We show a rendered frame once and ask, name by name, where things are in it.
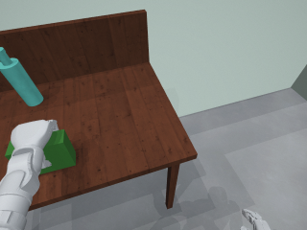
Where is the robot left forearm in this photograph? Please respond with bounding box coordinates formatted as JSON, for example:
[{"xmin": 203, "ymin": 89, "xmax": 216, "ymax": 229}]
[{"xmin": 0, "ymin": 145, "xmax": 44, "ymax": 230}]

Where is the robot left hand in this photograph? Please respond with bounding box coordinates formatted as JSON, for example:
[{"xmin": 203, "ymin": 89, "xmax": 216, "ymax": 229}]
[{"xmin": 11, "ymin": 119, "xmax": 59, "ymax": 169}]

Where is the table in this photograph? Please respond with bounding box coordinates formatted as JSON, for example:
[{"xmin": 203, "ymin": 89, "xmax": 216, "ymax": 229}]
[{"xmin": 0, "ymin": 10, "xmax": 198, "ymax": 212}]

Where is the sponge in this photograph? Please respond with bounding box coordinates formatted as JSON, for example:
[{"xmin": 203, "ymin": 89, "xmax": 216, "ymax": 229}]
[{"xmin": 5, "ymin": 129, "xmax": 76, "ymax": 174}]

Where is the robot right hand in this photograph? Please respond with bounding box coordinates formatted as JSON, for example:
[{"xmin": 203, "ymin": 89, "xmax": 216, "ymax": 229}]
[{"xmin": 240, "ymin": 209, "xmax": 271, "ymax": 230}]

